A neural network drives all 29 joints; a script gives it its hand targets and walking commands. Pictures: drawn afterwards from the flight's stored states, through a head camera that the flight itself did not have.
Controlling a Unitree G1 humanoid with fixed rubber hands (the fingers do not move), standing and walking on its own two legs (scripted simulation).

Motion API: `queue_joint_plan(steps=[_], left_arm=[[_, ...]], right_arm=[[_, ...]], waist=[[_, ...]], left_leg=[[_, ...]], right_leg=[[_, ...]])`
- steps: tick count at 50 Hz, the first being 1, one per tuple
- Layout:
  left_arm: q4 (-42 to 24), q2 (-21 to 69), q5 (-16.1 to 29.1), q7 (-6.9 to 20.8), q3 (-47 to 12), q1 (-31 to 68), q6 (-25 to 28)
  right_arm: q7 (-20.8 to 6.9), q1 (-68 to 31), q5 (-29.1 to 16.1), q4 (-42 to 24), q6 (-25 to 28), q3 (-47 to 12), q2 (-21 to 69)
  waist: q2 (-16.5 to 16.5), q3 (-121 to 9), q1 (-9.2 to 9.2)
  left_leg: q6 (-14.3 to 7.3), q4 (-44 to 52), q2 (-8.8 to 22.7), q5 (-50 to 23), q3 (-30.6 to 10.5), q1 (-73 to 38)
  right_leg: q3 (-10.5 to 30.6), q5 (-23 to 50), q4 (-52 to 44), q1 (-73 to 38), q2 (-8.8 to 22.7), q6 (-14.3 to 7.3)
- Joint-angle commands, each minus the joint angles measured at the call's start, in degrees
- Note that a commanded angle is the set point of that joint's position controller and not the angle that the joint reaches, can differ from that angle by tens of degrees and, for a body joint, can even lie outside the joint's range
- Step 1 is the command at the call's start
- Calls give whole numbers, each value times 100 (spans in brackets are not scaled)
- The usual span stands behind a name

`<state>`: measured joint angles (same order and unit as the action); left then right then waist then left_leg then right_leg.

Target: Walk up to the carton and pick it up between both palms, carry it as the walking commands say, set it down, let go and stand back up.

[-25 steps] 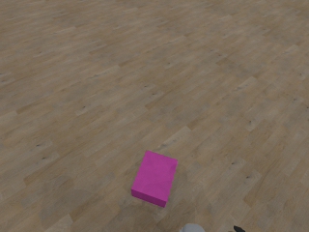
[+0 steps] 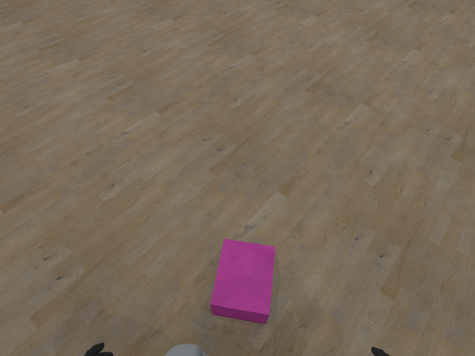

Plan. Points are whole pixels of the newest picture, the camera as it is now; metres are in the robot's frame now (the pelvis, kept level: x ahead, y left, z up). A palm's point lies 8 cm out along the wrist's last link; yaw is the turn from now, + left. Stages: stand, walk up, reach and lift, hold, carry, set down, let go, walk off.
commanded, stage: walk up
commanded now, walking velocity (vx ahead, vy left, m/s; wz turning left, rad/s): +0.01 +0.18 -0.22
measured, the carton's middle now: (244, 280) +0.46 -0.02 -0.68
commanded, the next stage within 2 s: none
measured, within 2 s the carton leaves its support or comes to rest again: neither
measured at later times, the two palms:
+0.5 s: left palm out of the picture +0.13 +0.27 -0.10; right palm out of the picture +0.03 -0.23 -0.13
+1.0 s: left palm out of the picture +0.09 +0.33 -0.11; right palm out of the picture +0.01 -0.16 -0.09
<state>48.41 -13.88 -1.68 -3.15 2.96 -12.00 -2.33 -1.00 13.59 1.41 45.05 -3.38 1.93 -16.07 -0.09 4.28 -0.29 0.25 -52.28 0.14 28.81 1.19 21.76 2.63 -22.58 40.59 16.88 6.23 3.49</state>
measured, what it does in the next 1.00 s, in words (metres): steps on the spot: left foot, then right foot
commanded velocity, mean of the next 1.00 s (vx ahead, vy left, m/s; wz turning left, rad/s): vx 0.01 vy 0.05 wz -0.11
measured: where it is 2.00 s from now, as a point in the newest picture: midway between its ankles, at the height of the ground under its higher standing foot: outside the picture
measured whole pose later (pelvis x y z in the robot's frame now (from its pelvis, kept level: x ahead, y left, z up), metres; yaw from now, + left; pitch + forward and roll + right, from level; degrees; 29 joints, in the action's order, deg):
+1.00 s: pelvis -0.03 +0.09 +0.02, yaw -9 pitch -1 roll -2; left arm 48.4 -13.6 -1.6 -0.3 2.9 -11.8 -2.4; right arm -0.1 14.0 1.2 45.0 -1.4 1.4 -12.4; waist 0.0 3.1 -0.3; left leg -1.2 -33.2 1.9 16.3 2.7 16.0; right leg 2.6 -25.0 36.3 15.6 2.1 2.2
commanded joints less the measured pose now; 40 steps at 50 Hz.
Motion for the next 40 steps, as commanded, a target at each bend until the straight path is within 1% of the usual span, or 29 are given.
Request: queue_joint_plan(steps=[1, 2, 3, 4, 5, 6, 7, 8, 9, 11, 12, 15, 19, 20, 21, 22, 23, 24, 25, 26, 27, 29, 30, 33, 34, 35, 37, 39, 40], left_arm=[[-255, -1048, -60, 142, 274, 476, 25], [-471, -564, -48, 159, 199, 279, 18], [-471, -622, -4, 139, 214, 295, -68], [-390, -733, 50, 199, 234, 244, -125], [-403, -759, 60, 240, 268, 326, -142], [-327, -782, 75, 313, 230, 289, -136], [-272, -771, 71, 361, 215, 200, -118], [-245, -712, 81, 365, 226, 102, -111], [-179, -656, 86, 370, 247, -36, -112], [-94, -658, 84, 368, 263, -124, -120], [-126, -632, 76, 364, 259, -10, -133], [-259, -559, 95, 369, 219, 348, -174], [-430, -478, 88, 376, 138, 655, -105], [-407, -456, 108, 359, 109, 524, -50], [-315, -367, 94, 342, 90, 286, 27], [-171, -336, 70, 317, 68, -122, 100], [-54, -573, -10, 274, 99, -477, 203], [-40, -1252, -94, 221, 215, -582, 256], [54, -1422, -50, 192, 196, -524, 203], [73, -1338, -33, 157, 204, -407, 165], [56, -1128, -42, 136, 139, -278, 144], [-60, -758, 16, 122, 76, -29, 211], [-79, -438, 43, 182, -55, 216, 234], [15, -708, -25, 187, 40, -167, 246], [-46, -855, -36, 162, 133, -298, 239], [-19, -789, -33, 168, 91, -227, 222], [-38, -1095, -72, 107, 247, -435, 184], [-158, -1086, -75, 126, 270, -3, 139], [-204, -1073, -44, 144, 276, 235, 105]], right_arm=[[-6, 693, -16, -17, 75, 44, -472], [51, 920, -19, -38, 139, 175, -1122], [68, 835, -79, -121, 197, 238, -1255], [69, 764, -4, -129, 259, 267, -1204], [109, 525, -18, -186, 283, 281, -1142], [160, 446, 11, -170, 335, 277, -1039], [214, 260, 11, -175, 365, 221, -904], [247, 130, -34, -200, 388, 173, -835], [275, 223, -66, -163, 415, 163, -747], [288, 301, -86, -172, 430, 177, -696], [284, 339, -80, -168, 422, 189, -677], [286, 393, -41, -159, 371, 259, -700], [276, 346, 38, -115, 285, 338, -754], [259, 256, 54, -115, 249, 334, -747], [240, 95, 48, -95, 186, 340, -715], [209, -35, 26, -100, 134, 362, -684], [193, 152, 11, -35, 80, 299, -364], [161, 282, -2, -182, 54, 128, 82], [164, 116, -62, -218, -45, 122, -70], [98, -30, -63, -252, -85, 235, -266], [52, -203, -63, -250, -113, 275, -244], [-6, -84, -86, -48, -163, 212, -141], [-2, 43, -99, 27, -88, 126, 10], [2, -208, -77, -16, -49, 90, -20], [8, -265, -76, -57, -70, 108, -74], [12, -218, -97, -64, -30, 38, 1], [9, -354, -70, -152, -54, 102, -144], [15, -133, -100, -135, 4, 26, -57], [25, 106, -104, -61, 48, 7, -47]], waist=[[648, -393, 550], [-1364, -700, 445], [-1288, -741, 346], [-711, -696, 267], [-627, -324, 212], [-716, -199, 222], [-734, -160, 161], [-875, -211, 101], [-871, -475, 88], [-808, -846, 108], [-706, -902, 146], [-819, -615, 238], [-869, -641, 247], [-846, -758, 169], [-948, -803, 13], [-826, -832, -209], [-124, -987, -380], [1800, -769, -422], [1758, -607, -369], [1322, -349, -306], [950, -143, -241], [1035, -135, -76], [1357, -345, 5], [1258, -503, -178], [1091, -497, -211], [1286, -572, -218], [1099, -490, -290], [1309, -507, -84], [1331, -466, 133]], left_leg=[[18, 2971, 529, -1756, -230, -1993], [-403, 3711, 2231, -2756, -2237, -1965], [-834, 3935, 2661, -2815, -2451, -1496], [-733, 3997, 2586, -1788, -2364, -1370], [-465, 4077, 2424, -1391, -2083, -928], [-380, 4142, 2267, -1047, -2018, -1111], [-286, 3978, 2012, -1578, -1635, -1193], [-226, 3626, 1951, -3186, -1282, -1280], [-255, 3317, 1969, -4380, -1047, -1574], [-527, 3109, 2046, -4980, -777, -1910], [-620, 3106, 2056, -4796, -753, -2006], [-892, 3219, 2109, -4067, -779, -1730], [-1022, 3044, 1994, -3866, -691, -1655], [-989, 2901, 1912, -3716, -613, -1450], [-895, 2672, 1704, -3302, -401, -1183], [-737, 2262, 1442, -2710, -172, -870], [-507, 1304, 849, -1863, 229, -290], [-88, 311, 15, 283, 268, 1052], [-91, 44, 122, 774, -281, 914], [-62, -234, 216, 492, -374, 1003], [24, -488, 192, 145, -351, 1065], [29, -456, 159, -493, -231, 910], [-31, -46, 97, -738, -151, 237], [115, 363, -23, -405, 222, 157], [131, 395, -21, -284, 232, 389], [125, 809, 33, -324, 215, 51], [166, 646, 33, -136, 257, 356], [116, 1464, 8, -476, 335, -337], [79, 2191, -45, -1016, 429, -825]], right_leg=[[404, 1409, -606, 1148, -10, -505], [-192, -930, 978, 1749, -773, -164], [-38, -1502, 2135, 1531, -691, -128], [317, -1215, 2547, 1404, -556, -142], [451, -970, 2548, 1365, -507, -173], [441, -595, 2609, 1474, -457, -190], [427, -269, 2612, 1493, -433, -155], [350, -229, 2564, 1410, -481, -87], [262, -218, 2627, 1355, -520, -47], [122, -245, 2772, 1313, -571, 15], [84, -289, 2658, 1372, -582, 24], [-72, -484, 2200, 1413, -537, 36], [-287, -773, 579, 905, -401, -38], [-331, -672, 62, 497, -417, -78], [-507, -127, -623, 28, -492, -121], [-625, 650, -1568, -570, -551, -167], [209, 1625, -2074, -1237, 97, -271], [2685, 3233, -2508, -1526, 1851, -716], [2730, 3665, -2535, -1116, 2116, -1223], [2356, 3262, -2520, -1030, 1980, -1340], [2114, 3589, -2368, -933, 1762, -1249], [1479, 3829, -2310, -933, 1174, -1069], [903, 3861, -2350, -761, 629, -956], [926, 4462, -2119, -1028, 708, -1037], [1093, 4534, -1998, -1214, 956, -1142], [872, 4297, -2017, -1038, 774, -1121], [1487, 3755, -2015, -1047, 1268, -1314], [1149, 2953, -1991, -515, 1031, -1219], [920, 2464, -1808, -187, 788, -1035]])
